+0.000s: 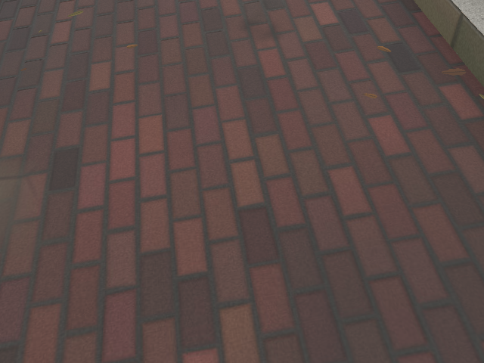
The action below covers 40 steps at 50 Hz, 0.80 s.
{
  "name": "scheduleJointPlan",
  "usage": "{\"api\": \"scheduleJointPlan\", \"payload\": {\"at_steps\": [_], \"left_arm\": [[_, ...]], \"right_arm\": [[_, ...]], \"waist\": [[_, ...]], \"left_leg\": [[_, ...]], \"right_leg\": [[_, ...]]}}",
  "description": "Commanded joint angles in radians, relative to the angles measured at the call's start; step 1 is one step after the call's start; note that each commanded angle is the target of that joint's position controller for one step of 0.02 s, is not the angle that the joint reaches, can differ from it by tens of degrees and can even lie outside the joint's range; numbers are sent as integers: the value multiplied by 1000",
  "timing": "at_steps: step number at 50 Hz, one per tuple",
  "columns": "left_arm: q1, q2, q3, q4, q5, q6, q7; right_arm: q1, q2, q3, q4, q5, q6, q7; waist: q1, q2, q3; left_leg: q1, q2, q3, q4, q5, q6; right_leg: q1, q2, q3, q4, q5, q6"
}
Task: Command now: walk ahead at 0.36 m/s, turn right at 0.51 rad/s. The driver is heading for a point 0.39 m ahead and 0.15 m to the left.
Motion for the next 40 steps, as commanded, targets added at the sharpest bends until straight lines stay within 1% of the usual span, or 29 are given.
{"api": "scheduleJointPlan", "payload": {"at_steps": [1,3,5,8,10,11,12,13,14,15,16,17,18,19,20,21,23,25,26,28,29,32,34,35,36,37,38,39,40], "left_arm": [[-28,183,51,-59,-2,-27,17],[2,188,53,-36,-6,-29,17],[34,195,54,-11,-11,-28,15],[57,199,55,16,-14,-26,9],[64,200,56,33,-15,-22,9],[61,204,57,39,-15,-19,10],[47,211,58,39,-13,-17,11],[31,215,59,40,-11,-13,14],[27,202,52,39,-7,-10,17],[28,177,38,23,10,-10,24],[112,87,12,-14,13,-28,18],[63,135,14,-10,2,-52,13],[-32,183,27,-26,-28,-65,2],[-81,181,23,-28,-24,-74,-1],[-112,178,27,-31,-3,-75,0],[-100,171,31,-29,7,-68,-1],[-47,124,20,-9,13,-47,3],[-54,99,12,-11,17,-33,13],[-74,87,7,-15,20,-30,15],[-124,73,2,-17,18,-29,14],[-156,72,2,-21,14,-30,11],[-225,85,8,-38,8,-34,3],[-245,101,16,-46,13,-39,-3],[-232,105,20,-42,17,-42,-5],[-197,109,24,-29,23,-45,-5],[-178,153,35,-28,31,-49,1],[-168,202,42,-39,39,-45,8],[-148,120,24,-27,36,-30,11],[-149,57,6,-21,25,-17,7]], "right_arm": [[-126,-44,-1,-75,0,-29,6],[-167,-30,9,-81,7,-31,14],[-214,-26,17,-96,13,-35,23],[-243,-34,25,-108,22,-42,37],[-239,-43,26,-113,24,-46,45],[-223,-50,25,-111,25,-47,47],[-187,-63,20,-105,24,-46,46],[-113,-83,9,-87,21,-45,42],[21,-115,-9,-48,18,-42,35],[196,-156,-20,-20,15,-38,30],[297,-256,-44,-1,10,-34,32],[270,-163,-16,1,30,-36,37],[187,-126,-4,-17,22,-30,27],[132,-108,4,-34,9,-22,19],[94,-82,13,-40,4,-17,16],[78,-65,23,-43,-4,-18,12],[59,-61,28,-28,-5,-23,8],[48,-78,26,-9,-5,-26,1],[43,-84,25,-2,-2,-22,-3],[53,-87,26,13,3,-8,-10],[70,-88,27,23,5,-2,-13],[103,-90,32,51,7,17,-16],[101,-91,33,63,8,28,-17],[88,-87,36,66,12,33,-18],[80,-75,41,70,17,36,-19],[118,-57,48,74,3,30,-19],[210,-29,58,76,-24,16,-14],[258,7,71,101,-16,17,-15],[218,-13,69,100,-7,30,-15]], "waist": [[11,-157,25],[35,-170,38],[59,-165,61],[77,-166,89],[72,-173,100],[61,-179,93],[38,-187,67],[-7,-183,9],[-72,-155,-90],[-146,-86,-225],[-100,221,-348],[-117,194,-328],[-113,123,-171],[-93,23,-107],[-68,-30,-56],[-37,-19,-54],[-1,25,-65],[11,36,-66],[7,39,-70],[-16,42,-86],[-33,41,-89],[-64,39,-76],[-62,41,-62],[-45,37,-59],[-19,22,-64],[-25,-29,-95],[-78,-140,-179],[-61,-211,-266],[-44,-214,-257]], "left_leg": [[-111,-8,-9,-172,146,-29],[-65,-16,-5,-267,191,-40],[-47,-18,0,-323,204,-37],[-67,-8,16,-373,177,-4],[-64,-7,32,-397,130,32],[-39,-13,43,-404,105,52],[22,-34,65,-409,78,75],[134,-68,94,-423,76,102],[329,-94,108,-433,105,137],[627,25,-57,-397,105,201],[948,272,-594,-498,-112,378],[958,306,-771,-638,-168,375],[823,294,-603,-633,-54,336],[687,259,-460,-620,153,308],[571,222,-354,-618,363,294],[499,191,-280,-630,494,283],[412,158,-189,-652,675,288],[375,137,-116,-660,785,287],[371,123,-86,-658,795,275],[377,92,-41,-651,753,243],[392,90,-39,-648,720,232],[447,116,-72,-623,620,222],[478,137,-107,-576,583,216],[482,135,-117,-537,552,204],[471,112,-119,-487,500,175],[434,60,-103,-425,424,127],[321,-6,-80,-338,164,80],[258,-40,-53,-249,-111,30],[251,-33,-50,-231,-296,7]], "right_leg": [[70,-192,204,-187,41,-140],[52,-188,180,-186,69,-134],[50,-204,184,-181,82,-139],[107,-243,178,-164,127,-142],[153,-269,168,-148,203,-132],[173,-277,157,-132,275,-124],[186,-273,134,-90,432,-111],[192,-249,90,6,647,-93],[161,-201,32,179,812,-67],[-21,-167,4,436,670,-31],[-415,25,-45,848,32,65],[-553,31,60,948,-286,63],[-614,-23,51,984,-232,60],[-575,-66,26,952,-174,57],[-542,-94,4,890,-145,67],[-477,-117,2,838,-122,73],[-394,-115,-23,752,-92,102],[-371,-102,-43,635,-33,123],[-358,-99,-50,565,19,126],[-314,-86,-62,431,153,125],[-301,-79,-61,375,213,123],[-286,-67,-47,264,260,107],[-275,-58,-44,209,207,84],[-243,-51,-49,156,212,67],[-165,-45,-54,62,308,45],[-46,-107,8,45,624,14],[150,-235,117,136,959,-70],[234,-319,201,158,974,-179],[193,-332,248,125,864,-202]]}}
